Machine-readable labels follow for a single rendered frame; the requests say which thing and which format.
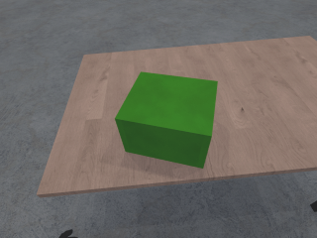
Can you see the table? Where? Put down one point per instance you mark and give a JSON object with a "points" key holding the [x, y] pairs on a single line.
{"points": [[265, 117]]}

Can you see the carton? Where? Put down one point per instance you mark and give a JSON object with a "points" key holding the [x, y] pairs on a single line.
{"points": [[169, 117]]}

